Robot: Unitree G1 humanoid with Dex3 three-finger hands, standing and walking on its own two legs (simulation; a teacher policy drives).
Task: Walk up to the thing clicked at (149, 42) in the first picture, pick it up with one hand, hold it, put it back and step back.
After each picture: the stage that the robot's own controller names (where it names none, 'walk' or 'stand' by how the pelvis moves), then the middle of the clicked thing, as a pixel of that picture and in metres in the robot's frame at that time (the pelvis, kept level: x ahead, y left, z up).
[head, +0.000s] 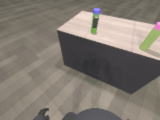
stand; (151, 38) +0.74 -0.50 +0.10
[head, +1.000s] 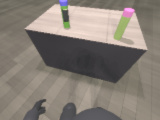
walk; (122, 25) +0.77 -0.22 +0.13
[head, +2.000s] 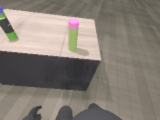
walk; (73, 37) +0.58 +0.17 +0.13
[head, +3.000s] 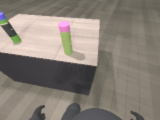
stand; (66, 40) +0.53 +0.22 +0.14
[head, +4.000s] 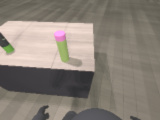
walk; (62, 48) +0.49 +0.22 +0.10
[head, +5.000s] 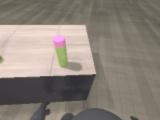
stand; (61, 53) +0.43 +0.21 +0.10
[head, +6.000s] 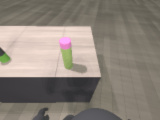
stand; (67, 55) +0.43 +0.18 +0.09
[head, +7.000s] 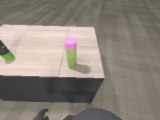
stand; (71, 55) +0.43 +0.15 +0.09
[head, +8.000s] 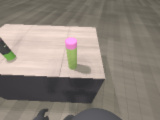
stand; (72, 55) +0.43 +0.15 +0.09
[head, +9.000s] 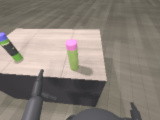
rise first; (73, 56) +0.42 +0.16 +0.10
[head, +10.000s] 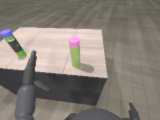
go down; (75, 54) +0.45 +0.15 +0.10
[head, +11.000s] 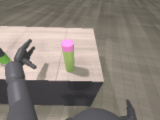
go down; (69, 58) +0.41 +0.15 +0.10
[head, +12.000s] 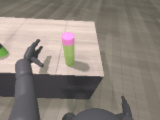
close in; (69, 52) +0.44 +0.14 +0.11
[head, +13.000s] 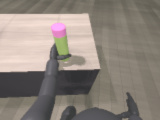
close; (62, 45) +0.45 +0.17 +0.14
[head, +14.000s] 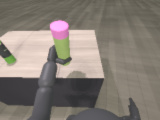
lift; (62, 47) +0.34 +0.16 +0.26
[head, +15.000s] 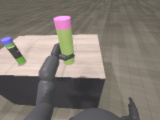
lift; (66, 43) +0.35 +0.15 +0.29
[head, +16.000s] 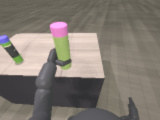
hold; (62, 49) +0.33 +0.16 +0.27
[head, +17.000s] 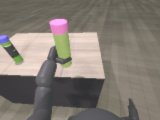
hold; (63, 47) +0.33 +0.16 +0.28
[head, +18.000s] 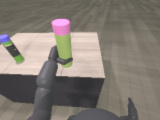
crouch; (64, 47) +0.33 +0.15 +0.28
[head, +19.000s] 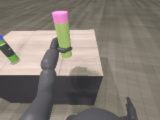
crouch; (63, 37) +0.41 +0.16 +0.28
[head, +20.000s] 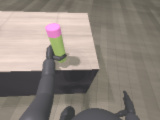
lower; (58, 46) +0.45 +0.19 +0.13
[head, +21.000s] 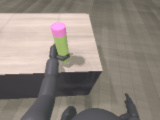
lower; (62, 45) +0.45 +0.17 +0.15
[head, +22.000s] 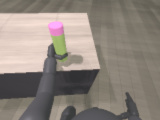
lower; (59, 44) +0.45 +0.18 +0.15
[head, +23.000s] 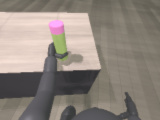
lower; (60, 43) +0.46 +0.18 +0.15
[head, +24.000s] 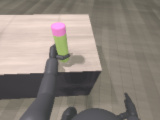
loosen; (61, 45) +0.45 +0.17 +0.14
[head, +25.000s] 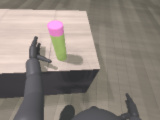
withdraw; (59, 44) +0.45 +0.17 +0.14
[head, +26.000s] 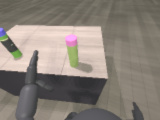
sink last; (73, 53) +0.44 +0.16 +0.12
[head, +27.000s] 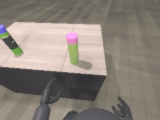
stand; (73, 50) +0.46 +0.16 +0.10
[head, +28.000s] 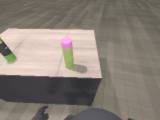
stand; (68, 55) +0.44 +0.18 +0.10
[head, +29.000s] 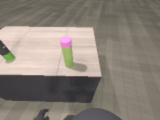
stand; (67, 54) +0.45 +0.18 +0.09
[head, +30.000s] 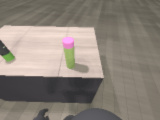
stand; (69, 54) +0.44 +0.16 +0.09
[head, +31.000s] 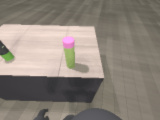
stand; (69, 54) +0.43 +0.16 +0.09
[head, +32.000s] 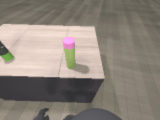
stand; (70, 55) +0.43 +0.16 +0.09
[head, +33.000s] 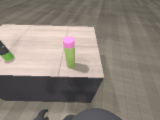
walk; (69, 54) +0.44 +0.16 +0.09
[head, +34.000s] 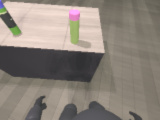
walk; (74, 29) +0.62 +0.17 +0.11
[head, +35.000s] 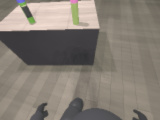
walk; (75, 11) +0.94 +0.24 +0.11
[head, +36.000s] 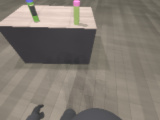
stand; (76, 13) +1.09 +0.20 +0.12
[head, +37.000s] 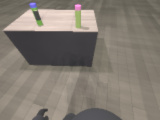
stand; (78, 17) +1.07 +0.20 +0.10
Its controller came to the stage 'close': yes
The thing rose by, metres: 0.21
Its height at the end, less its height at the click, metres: +0.00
